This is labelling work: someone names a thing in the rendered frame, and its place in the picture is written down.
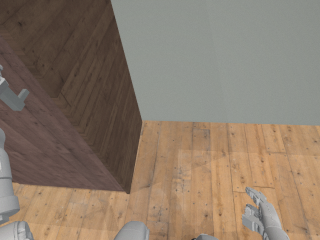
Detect robot left forearm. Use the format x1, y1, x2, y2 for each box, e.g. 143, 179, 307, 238
0, 128, 20, 225

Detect wardrobe door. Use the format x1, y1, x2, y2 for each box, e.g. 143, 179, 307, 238
0, 34, 124, 192

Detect handle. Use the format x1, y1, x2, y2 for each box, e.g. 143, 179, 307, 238
0, 87, 30, 111

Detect robot left thigh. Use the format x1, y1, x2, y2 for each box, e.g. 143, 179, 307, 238
114, 221, 150, 240

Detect robot right forearm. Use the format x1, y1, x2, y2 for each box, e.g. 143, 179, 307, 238
262, 227, 290, 240

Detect robot left upper arm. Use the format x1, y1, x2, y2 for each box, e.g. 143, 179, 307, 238
0, 221, 34, 240

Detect robot right hand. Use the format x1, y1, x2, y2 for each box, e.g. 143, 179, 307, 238
242, 187, 282, 237

